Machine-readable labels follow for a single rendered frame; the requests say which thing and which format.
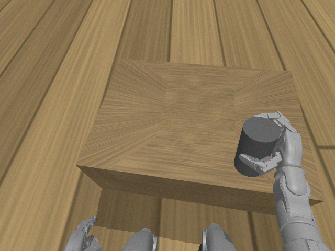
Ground right robot hand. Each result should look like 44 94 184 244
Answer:
239 111 303 176

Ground left robot hand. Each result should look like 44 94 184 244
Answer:
64 216 102 251

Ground can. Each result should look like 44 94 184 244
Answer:
234 117 281 177

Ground right robot arm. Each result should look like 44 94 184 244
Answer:
273 166 331 251

